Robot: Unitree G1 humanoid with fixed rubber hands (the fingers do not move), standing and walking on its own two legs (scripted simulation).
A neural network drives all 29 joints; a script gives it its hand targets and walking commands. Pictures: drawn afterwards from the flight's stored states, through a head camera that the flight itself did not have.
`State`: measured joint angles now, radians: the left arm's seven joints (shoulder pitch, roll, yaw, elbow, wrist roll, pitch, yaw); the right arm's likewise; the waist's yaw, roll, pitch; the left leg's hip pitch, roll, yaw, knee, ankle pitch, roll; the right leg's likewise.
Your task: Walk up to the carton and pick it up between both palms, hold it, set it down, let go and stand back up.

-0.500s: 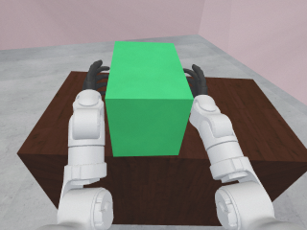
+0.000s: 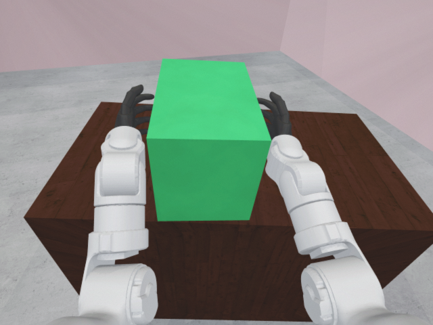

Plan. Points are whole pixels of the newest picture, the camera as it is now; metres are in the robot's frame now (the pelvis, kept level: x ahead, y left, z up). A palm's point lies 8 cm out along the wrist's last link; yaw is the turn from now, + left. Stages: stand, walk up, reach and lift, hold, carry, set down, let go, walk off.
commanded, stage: hold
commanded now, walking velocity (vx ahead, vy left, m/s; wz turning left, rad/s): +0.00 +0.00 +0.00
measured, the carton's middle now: (204, 136) +0.41 +0.00 +0.18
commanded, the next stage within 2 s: none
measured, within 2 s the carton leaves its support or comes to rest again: neither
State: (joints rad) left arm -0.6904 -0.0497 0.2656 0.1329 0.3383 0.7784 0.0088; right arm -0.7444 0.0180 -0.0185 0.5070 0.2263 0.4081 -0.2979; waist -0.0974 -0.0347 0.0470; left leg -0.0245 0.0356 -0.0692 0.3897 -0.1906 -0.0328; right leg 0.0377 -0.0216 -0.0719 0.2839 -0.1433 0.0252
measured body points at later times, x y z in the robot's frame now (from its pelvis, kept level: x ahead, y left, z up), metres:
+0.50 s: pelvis +0.01 +0.00 +0.00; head -0.05 +0.03 +0.45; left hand +0.38 +0.13 +0.22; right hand +0.38 -0.13 +0.20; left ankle +0.03 +0.14 -0.75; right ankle +0.02 -0.13 -0.75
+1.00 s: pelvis +0.00 +0.00 +0.00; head -0.06 +0.02 +0.44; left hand +0.37 +0.14 +0.23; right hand +0.37 -0.13 +0.21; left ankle +0.03 +0.14 -0.75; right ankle +0.02 -0.13 -0.75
